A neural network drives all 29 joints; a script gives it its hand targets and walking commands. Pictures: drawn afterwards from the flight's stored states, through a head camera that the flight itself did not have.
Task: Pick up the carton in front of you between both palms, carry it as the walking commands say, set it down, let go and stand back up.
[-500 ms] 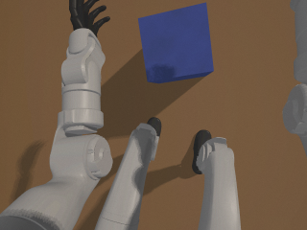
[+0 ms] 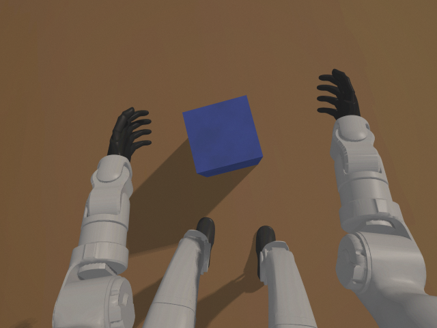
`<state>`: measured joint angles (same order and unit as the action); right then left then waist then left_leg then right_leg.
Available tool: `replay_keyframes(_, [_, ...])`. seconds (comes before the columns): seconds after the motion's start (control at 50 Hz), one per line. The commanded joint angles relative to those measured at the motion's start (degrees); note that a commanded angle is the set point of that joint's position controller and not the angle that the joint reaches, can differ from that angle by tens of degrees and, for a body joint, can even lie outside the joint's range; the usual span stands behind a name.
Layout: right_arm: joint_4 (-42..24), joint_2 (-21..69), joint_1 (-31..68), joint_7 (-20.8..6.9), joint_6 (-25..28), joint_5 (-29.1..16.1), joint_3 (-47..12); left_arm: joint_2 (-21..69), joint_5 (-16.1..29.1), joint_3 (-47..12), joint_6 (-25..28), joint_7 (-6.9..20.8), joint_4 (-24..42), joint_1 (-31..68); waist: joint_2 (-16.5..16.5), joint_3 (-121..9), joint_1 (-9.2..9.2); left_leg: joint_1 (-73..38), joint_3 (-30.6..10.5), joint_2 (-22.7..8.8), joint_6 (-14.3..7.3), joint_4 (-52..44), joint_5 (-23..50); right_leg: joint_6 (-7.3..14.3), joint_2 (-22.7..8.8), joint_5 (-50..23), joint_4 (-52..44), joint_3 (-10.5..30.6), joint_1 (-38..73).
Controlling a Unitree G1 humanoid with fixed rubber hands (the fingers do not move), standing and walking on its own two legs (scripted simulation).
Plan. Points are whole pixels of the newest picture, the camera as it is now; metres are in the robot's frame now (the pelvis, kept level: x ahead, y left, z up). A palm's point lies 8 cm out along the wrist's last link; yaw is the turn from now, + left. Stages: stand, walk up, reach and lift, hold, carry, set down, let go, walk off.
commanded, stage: let go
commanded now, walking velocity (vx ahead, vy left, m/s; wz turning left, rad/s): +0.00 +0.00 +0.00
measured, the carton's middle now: (224, 141) +0.48 +0.09 -0.57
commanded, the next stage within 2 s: stand in 1.18 s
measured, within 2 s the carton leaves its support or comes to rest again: neither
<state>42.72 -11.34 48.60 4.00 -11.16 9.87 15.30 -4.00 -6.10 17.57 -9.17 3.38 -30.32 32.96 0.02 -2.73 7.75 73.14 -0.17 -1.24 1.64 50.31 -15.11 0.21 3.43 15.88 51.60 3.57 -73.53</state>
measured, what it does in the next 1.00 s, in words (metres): rises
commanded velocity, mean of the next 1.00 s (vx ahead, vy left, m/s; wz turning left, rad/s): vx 0.00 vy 0.00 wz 0.00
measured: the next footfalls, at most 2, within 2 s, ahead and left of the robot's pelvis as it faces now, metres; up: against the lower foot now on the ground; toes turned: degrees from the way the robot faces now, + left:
none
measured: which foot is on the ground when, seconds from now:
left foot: down 0.00-1.00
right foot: down 0.00-1.00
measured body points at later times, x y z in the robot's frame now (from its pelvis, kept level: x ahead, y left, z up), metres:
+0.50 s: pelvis +0.07 +0.02 +0.07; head +0.17 +0.01 +0.50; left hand +0.23 +0.27 -0.01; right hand +0.34 -0.17 -0.03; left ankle +0.05 +0.14 -0.66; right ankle +0.05 -0.11 -0.66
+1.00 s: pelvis +0.07 +0.01 +0.08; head +0.07 +0.01 +0.53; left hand +0.24 +0.25 +0.01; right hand +0.25 -0.22 +0.00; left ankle +0.05 +0.14 -0.66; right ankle +0.05 -0.11 -0.66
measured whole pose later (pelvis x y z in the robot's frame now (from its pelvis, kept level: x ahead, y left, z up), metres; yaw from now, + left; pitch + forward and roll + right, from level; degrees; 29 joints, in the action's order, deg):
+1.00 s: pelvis +0.07 +0.01 +0.08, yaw +3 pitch -3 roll +0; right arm 26.8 -12.6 -13.9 -2.2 -4.5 -0.8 1.4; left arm -12.7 -1.4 1.5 -10.7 1.5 -22.0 -12.1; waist -0.3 3.1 -0.1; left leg 7.8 -2.9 0.4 0.8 27.1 -16.1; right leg 0.5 1.0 17.5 27.0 1.1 -6.2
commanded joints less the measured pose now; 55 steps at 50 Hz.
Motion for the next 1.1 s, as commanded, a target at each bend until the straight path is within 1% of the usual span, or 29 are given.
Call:
replay_keyframes(0.0, [-10.8, -1.2, 5.4, 2.0, 2.5, -0.7, -1.1, -8.5, 1.0, -2.3, 2.2, 2.4, 5.2, -2.1, -6.9, -44.1, 2.05, -27.6, 4.6, 4.5, 0.1, -3.7, 14.1, -2.9, 0.7, -13.4, -7.6, -1.6, 36.6])
replay_keyframes(0.04, [-11.6, -1.1, -0.4, 2.0, 3.2, -1.2, -1.6, -9.0, 2.1, -4.3, 2.9, 3.3, 5.0, -6.8, -5.4, -39.2, 1.45, -33.2, 3.7, 3.9, -0.1, -5.7, 12.3, -2.4, 0.7, -7.2, -10.1, -2.3, 34.3])
replay_keyframes(0.08, [-12.0, -1.2, -5.9, 1.7, 4.2, -1.8, -2.3, -9.6, 3.4, -6.3, 3.7, 3.9, 5.2, -11.2, -4.1, -35.1, 0.97, -37.5, 2.6, 3.3, -0.1, -7.5, 10.9, -1.8, 0.6, -3.2, -11.7, -2.7, 33.5])
replay_keyframes(0.14, [-12.5, -1.7, -13.3, 1.0, 5.9, -3.0, -3.2, -10.2, 5.5, -9.2, 5.0, 3.9, 6.6, -17.3, -2.4, -30.8, 0.39, -42.9, 1.0, 2.6, 0.0, -9.8, 10.7, -1.1, 0.4, -0.6, -13.0, -3.1, 34.1])
replay_keyframes(0.2, [-13.4, -2.7, -20.7, 0.2, 7.5, -4.2, -4.1, -10.6, 7.3, -11.7, 6.1, 3.3, 9.0, -23.3, -0.4, -27.7, -0.32, -48.4, -0.3, 2.2, 0.4, -11.6, 13.0, -0.6, 0.3, -0.8, -14.2, -3.2, 35.9])
replay_keyframes(0.28, [-14.2, -4.0, -30.3, -0.8, 9.3, -5.5, -4.9, -11.0, 8.4, -14.6, 7.2, 2.2, 12.7, -32.2, 1.9, -24.0, -0.79, -56.3, -1.8, 2.0, 1.1, -13.6, 19.4, 0.0, 0.5, -3.2, -16.3, -3.4, 39.3])
replay_keyframes(0.32, [-14.6, -4.4, -34.2, -1.2, 10.1, -6.0, -5.4, -11.3, 8.7, -15.5, 7.5, 1.7, 14.1, -35.8, 2.3, -21.8, -1.21, -59.4, -2.4, 2.0, 1.5, -14.6, 23.0, 0.1, 0.6, -4.9, -17.6, -3.5, 41.3])
replay_keyframes(0.36, [-14.8, -4.4, -37.7, -1.6, 10.7, -6.3, -6.0, -11.7, 8.8, -16.1, 7.8, 1.4, 15.0, -38.2, 2.1, -19.2, -1.87, -60.7, -2.6, 2.1, 1.7, -15.6, 24.9, 0.1, 0.5, -6.8, -18.9, -3.5, 44.1])
replay_keyframes(0.44, [-15.5, -4.0, -44.1, -2.3, 11.0, -7.1, -7.3, -12.7, 8.7, -16.1, 7.9, 1.2, 15.1, -41.3, 0.4, -14.5, -3.58, -61.7, -2.1, 2.8, 1.6, -18.0, 25.6, -0.3, 0.0, -11.5, -21.8, -3.3, 51.4])
replay_keyframes(0.52, [-16.5, -4.1, -49.6, -3.1, 10.9, -7.8, -8.8, -13.1, 8.5, -15.5, 7.9, 1.0, 13.1, -43.4, -1.5, -10.3, -5.4, -62.9, -1.8, 3.6, 1.3, -21.2, 25.1, -0.9, -0.6, -17.3, -24.6, -2.9, 58.4])
replay_keyframes(0.56, [-17.1, -4.1, -52.4, -3.7, 10.9, -8.1, -9.3, -13.3, 8.2, -15.0, 7.9, 0.8, 12.0, -44.2, -1.8, -8.8, -6.01, -63.8, -1.7, 3.9, 1.0, -22.7, 25.3, -1.3, -0.9, -20.3, -25.7, -2.7, 61.3])
replay_keyframes(0.62, [-18.6, -4.1, -56.6, -4.8, 10.6, -8.7, -10.1, -13.6, 7.6, -14.5, 7.8, 0.5, 10.7, -45.7, -1.5, -7.4, -6.51, -65.5, -1.5, 4.2, 0.7, -24.6, 25.7, -1.6, -1.1, -24.0, -27.1, -2.4, 65.0])
replay_keyframes(0.7, [-21.0, -4.3, -59.0, -6.2, 9.6, -9.5, -11.2, -13.8, 6.5, -13.8, 7.1, 0.3, 9.8, -46.2, -0.5, -4.2, -6.52, -66.4, -1.1, 4.6, 0.3, -26.5, 22.9, -1.9, -1.4, -24.5, -28.8, -2.3, 67.8])
replay_keyframes(0.82, [-23.7, -4.7, -59.1, -7.6, 7.1, -10.0, -12.1, -13.8, 5.2, -13.3, 4.8, 0.3, 9.9, -45.0, 0.2, 1.8, -6.47, -66.8, -0.4, 4.7, -0.3, -27.9, 15.1, -1.8, -1.5, -18.1, -30.6, -2.3, 68.3])
replay_keyframes(0.84, [-20.5, -4.8, -61.9, -6.6, 8.7, -10.9, -12.0, -15.7, 4.0, -12.9, 1.9, -1.1, 13.8, -43.8, 0.8, -0.7, -6.59, -66.7, -0.2, 6.1, 0.1, -25.9, 14.0, -1.5, -1.9, -21.5, -28.6, -2.1, 69.7])
replay_keyframes(0.86, [-21.6, -5.4, -60.7, -6.2, 8.9, -10.9, -12.3, -15.3, 4.3, -13.6, 0.9, -1.7, 12.8, -44.6, -0.5, 0.5, -6.9, -66.1, -0.3, 6.0, -0.2, -25.7, 12.7, -1.6, -2.0, -21.3, -28.4, -2.0, 68.6])
replay_keyframes(0.88, [-21.6, -5.7, -59.9, -6.1, 8.7, -11.0, -12.6, -15.0, 4.4, -13.8, 0.4, -2.0, 13.1, -44.2, -0.6, 1.4, -6.65, -65.3, -0.1, 6.0, -0.3, -25.6, 11.6, -1.6, -2.0, -19.9, -28.4, -2.0, 68.0])
replay_keyframes(0.94, [-21.7, -5.8, -58.8, -6.0, 7.8, -10.7, -12.8, -14.7, 4.6, -14.2, -1.1, -2.3, 13.7, -43.3, -1.1, 3.6, -6.84, -64.6, 0.2, 5.9, -0.5, -25.7, 8.8, -1.5, -2.0, -15.9, -28.8, -2.4, 67.0])
replay_keyframes(1.08, [-21.2, -6.3, -59.3, -6.2, 5.5, -9.7, -11.8, -14.2, 4.7, -14.9, -3.9, -2.4, 15.5, -41.6, -0.9, 6.2, -8.14, -65.2, 0.1, 5.3, -0.7, -26.9, 5.1, -0.8, -1.4, -9.6, -29.3, -3.2, 66.6])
